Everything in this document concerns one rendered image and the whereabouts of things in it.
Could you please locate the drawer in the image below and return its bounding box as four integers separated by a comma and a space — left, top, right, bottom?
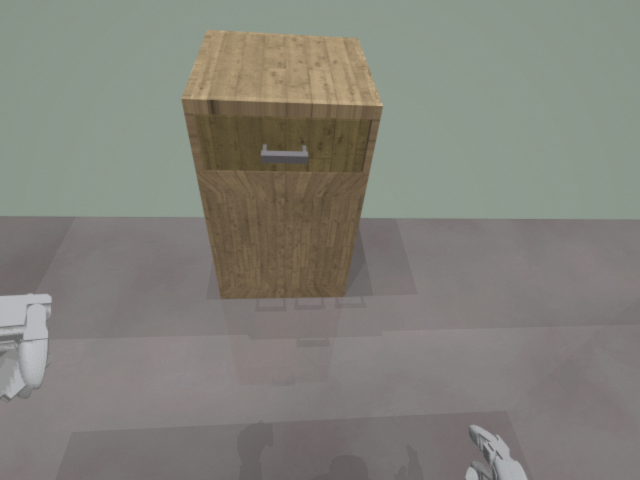
195, 114, 370, 173

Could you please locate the robot right hand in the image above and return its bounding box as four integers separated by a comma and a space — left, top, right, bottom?
465, 425, 528, 480

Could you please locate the robot left hand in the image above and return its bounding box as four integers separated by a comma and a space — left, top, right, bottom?
0, 293, 53, 403

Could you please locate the cabinet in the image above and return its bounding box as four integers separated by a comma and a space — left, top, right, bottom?
181, 30, 383, 299

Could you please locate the handle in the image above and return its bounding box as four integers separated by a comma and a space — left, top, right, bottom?
261, 144, 308, 164

